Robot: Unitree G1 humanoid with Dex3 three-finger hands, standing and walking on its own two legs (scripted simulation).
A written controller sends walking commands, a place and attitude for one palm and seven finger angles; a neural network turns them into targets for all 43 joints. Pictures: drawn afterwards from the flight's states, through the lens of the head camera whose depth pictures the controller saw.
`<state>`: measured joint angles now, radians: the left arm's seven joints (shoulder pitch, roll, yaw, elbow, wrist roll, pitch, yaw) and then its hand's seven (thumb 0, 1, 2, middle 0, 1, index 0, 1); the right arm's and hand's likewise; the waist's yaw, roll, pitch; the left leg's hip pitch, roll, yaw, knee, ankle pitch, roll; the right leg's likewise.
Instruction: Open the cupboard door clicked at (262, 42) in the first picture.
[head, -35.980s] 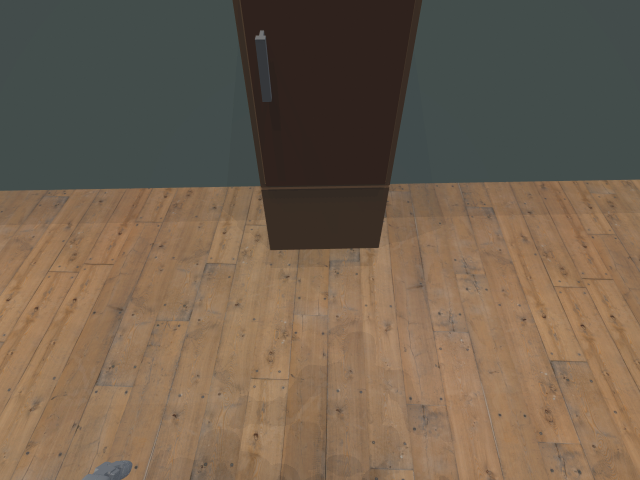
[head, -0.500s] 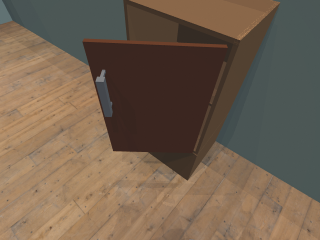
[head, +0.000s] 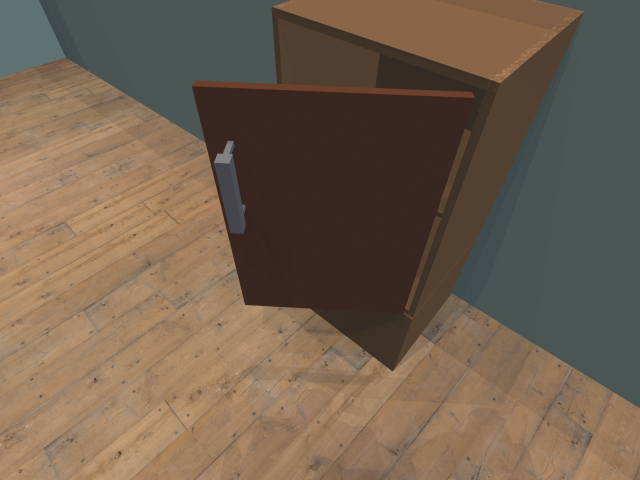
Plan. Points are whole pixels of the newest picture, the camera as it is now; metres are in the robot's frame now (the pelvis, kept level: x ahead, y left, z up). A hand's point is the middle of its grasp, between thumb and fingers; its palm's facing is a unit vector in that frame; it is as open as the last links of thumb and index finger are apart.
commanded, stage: come to a stop and stand still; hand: left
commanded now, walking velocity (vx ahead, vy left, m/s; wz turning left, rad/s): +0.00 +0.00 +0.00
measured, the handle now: (234, 188) +0.56 +0.17 +0.03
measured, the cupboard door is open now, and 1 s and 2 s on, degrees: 38 38 38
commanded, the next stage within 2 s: look again from close up in 0.50 s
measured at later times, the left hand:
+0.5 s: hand out of the picture +0.02 +0.22 -0.14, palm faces +0.00 -0.94 -0.34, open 7.4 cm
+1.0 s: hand out of the picture +0.02 +0.18 -0.15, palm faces -0.01 -0.97 -0.24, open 7.3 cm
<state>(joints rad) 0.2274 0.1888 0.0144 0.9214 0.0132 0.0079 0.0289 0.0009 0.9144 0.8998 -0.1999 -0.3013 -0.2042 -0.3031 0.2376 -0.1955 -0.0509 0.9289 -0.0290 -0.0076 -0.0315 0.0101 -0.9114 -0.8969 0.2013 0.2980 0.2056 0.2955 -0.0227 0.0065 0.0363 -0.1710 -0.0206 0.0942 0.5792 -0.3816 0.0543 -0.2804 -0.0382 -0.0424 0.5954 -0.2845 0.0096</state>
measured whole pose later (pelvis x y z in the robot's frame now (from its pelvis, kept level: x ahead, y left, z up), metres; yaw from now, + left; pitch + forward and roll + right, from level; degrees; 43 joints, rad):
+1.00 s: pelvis -0.03 -0.02 +0.02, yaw +1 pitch -2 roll +0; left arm 0.21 0.24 -0.01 1.09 0.01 -0.02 0.02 0.00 0.91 0.90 -0.20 -0.30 -0.20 -0.30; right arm 0.20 -0.23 -0.01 1.14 -0.02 -0.01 0.00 0.01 -0.91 -0.90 0.20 0.30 0.21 0.30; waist -0.01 -0.01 0.03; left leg -0.12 -0.01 0.07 0.38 -0.23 0.03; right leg -0.20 -0.02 -0.07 0.36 -0.13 -0.01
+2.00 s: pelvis -0.03 -0.02 +0.00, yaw +0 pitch -2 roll +0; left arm 0.28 0.21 0.01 0.93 0.02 0.00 0.02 0.00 0.91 0.90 -0.20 -0.30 -0.20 -0.30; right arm 0.27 -0.21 -0.05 0.98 -0.03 0.01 -0.02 0.01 -0.91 -0.90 0.20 0.30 0.21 0.30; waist -0.03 0.02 0.01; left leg -0.20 0.00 0.09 0.58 -0.34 0.03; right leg -0.31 -0.02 -0.05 0.58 -0.24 -0.02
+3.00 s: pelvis -0.02 -0.01 +0.01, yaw +1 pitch -2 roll +0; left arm 0.30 0.15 -0.02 1.10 0.01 -0.01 0.04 0.01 0.91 0.90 -0.20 -0.30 -0.20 -0.30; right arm 0.24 -0.15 -0.01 1.14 -0.01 -0.01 -0.02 0.01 -0.91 -0.90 0.20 0.30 0.20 0.30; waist 0.00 -0.01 0.03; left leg -0.11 -0.02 0.08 0.40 -0.25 0.04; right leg -0.21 -0.03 -0.06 0.39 -0.15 0.00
